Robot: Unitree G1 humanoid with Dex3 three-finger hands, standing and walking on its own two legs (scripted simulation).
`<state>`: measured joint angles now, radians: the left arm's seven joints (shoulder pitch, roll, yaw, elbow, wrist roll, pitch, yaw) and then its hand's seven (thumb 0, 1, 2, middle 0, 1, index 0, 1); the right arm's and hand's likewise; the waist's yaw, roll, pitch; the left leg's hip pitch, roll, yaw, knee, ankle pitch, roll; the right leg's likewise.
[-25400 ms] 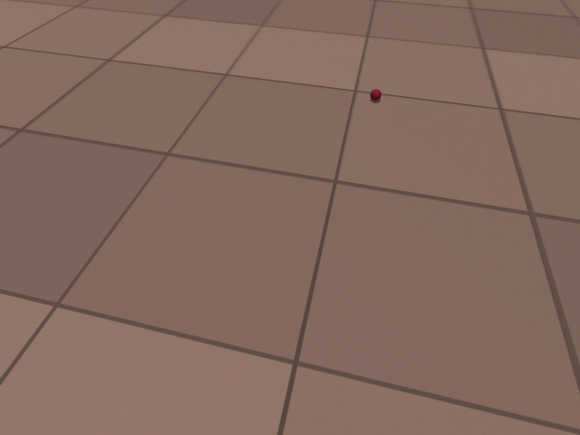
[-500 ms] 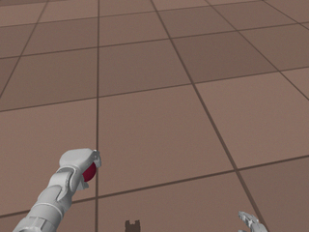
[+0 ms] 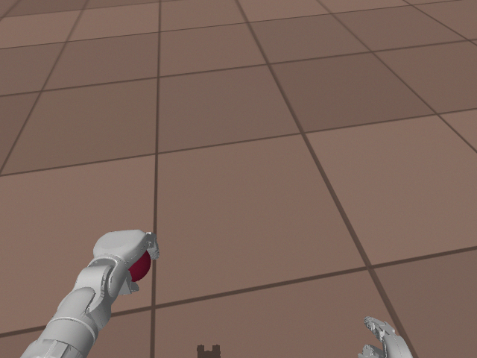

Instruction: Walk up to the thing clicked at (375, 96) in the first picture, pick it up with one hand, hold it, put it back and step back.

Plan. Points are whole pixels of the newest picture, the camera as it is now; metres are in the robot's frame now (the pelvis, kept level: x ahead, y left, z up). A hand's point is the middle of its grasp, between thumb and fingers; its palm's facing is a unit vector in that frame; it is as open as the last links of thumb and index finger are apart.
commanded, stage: hold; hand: left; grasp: from above
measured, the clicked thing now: (131, 263) +0.31 +0.22 -0.05
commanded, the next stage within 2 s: crouch in 0.38 s
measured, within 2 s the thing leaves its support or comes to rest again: neither
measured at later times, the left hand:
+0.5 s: hand (128, 270) +0.29 +0.22 -0.04, palm faces -0.47 -0.06 -0.88, open 8.7 cm
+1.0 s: hand (144, 290) +0.30 +0.23 -0.17, palm faces -0.46 +0.01 -0.89, open 8.7 cm
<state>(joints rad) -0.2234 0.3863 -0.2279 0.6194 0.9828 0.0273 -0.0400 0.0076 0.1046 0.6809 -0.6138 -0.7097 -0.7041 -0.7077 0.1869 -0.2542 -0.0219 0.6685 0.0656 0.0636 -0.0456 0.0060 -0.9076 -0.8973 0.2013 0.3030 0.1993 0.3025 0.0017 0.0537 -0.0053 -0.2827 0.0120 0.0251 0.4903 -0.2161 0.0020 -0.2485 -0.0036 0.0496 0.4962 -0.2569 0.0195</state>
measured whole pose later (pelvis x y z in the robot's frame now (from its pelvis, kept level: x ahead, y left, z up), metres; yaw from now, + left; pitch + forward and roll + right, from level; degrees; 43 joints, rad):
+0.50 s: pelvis +0.00 +0.00 +0.00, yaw +0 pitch +1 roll +0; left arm -0.22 0.39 -0.22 0.63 0.99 0.00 -0.03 0.01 0.09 0.71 -0.61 -0.72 -0.70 -0.72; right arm 0.20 -0.26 -0.03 0.67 0.07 0.07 -0.05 0.01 -0.91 -0.90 0.20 0.30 0.20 0.30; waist 0.00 0.05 0.00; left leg -0.27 0.01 0.03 0.47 -0.21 0.00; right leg -0.24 0.00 0.05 0.48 -0.25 0.02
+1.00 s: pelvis -0.02 +0.00 -0.06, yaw +1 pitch +15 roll -1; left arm -0.42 0.36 -0.16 1.06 1.16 -0.07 0.31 0.01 0.10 0.66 -0.61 -0.73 -0.71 -0.72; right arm 0.23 -0.28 -0.07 0.71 0.00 0.04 0.00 0.00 -0.90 -0.89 0.20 0.30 0.20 0.30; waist -0.06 0.01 -0.11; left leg -0.85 0.02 -0.01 0.97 -0.39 0.00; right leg -0.79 0.01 0.02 0.96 -0.43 0.02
